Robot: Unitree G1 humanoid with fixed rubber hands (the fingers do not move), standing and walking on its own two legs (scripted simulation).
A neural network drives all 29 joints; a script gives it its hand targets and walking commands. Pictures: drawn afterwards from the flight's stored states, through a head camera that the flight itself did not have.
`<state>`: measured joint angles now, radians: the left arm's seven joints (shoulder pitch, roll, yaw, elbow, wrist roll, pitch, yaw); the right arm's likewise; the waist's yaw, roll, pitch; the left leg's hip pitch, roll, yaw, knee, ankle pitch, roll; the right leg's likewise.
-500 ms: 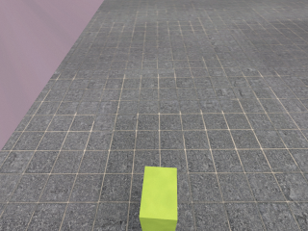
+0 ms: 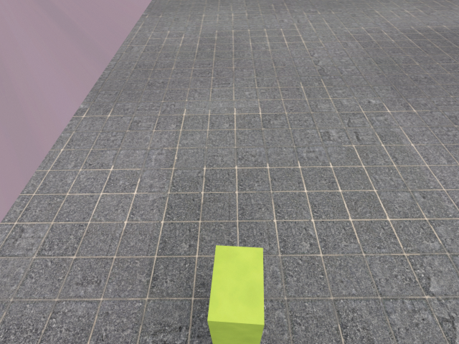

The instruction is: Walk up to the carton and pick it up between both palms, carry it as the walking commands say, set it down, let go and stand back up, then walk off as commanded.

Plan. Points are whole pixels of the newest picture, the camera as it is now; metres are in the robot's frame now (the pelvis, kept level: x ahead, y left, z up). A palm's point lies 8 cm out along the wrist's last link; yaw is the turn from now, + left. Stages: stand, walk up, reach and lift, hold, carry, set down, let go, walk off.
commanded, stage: walk off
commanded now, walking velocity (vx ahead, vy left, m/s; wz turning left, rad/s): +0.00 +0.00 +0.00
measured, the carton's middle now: (237, 297) +0.45 +0.01 -0.63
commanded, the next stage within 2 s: none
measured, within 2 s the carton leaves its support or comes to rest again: neither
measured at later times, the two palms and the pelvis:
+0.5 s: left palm out of the picture +0.02 +0.30 -0.13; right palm out of the picture +0.03 -0.29 -0.13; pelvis -0.04 +0.01 -0.01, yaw -1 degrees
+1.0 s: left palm out of the picture -0.07 +0.23 -0.10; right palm out of the picture -0.13 -0.32 -0.15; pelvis -0.17 -0.04 +0.00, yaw -3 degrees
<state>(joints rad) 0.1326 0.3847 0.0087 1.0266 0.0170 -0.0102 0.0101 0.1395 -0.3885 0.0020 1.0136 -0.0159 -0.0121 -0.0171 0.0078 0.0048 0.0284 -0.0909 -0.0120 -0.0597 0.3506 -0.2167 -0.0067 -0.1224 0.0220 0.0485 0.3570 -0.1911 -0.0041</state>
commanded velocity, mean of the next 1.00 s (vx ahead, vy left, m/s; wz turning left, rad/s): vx -0.21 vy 0.00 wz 0.00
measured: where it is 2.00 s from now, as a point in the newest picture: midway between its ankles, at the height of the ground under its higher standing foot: outside the picture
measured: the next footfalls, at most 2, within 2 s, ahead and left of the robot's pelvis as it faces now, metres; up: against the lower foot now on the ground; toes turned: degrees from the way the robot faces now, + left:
right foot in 0.76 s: -0.10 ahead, -0.14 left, +0.00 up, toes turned -4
left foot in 1.20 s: -0.25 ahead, +0.10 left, +0.00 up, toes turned -1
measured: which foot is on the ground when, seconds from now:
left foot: down 0.00-0.74, up 0.76-1.00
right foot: down 0.00-0.52, up 0.54-0.74, down 0.76-1.00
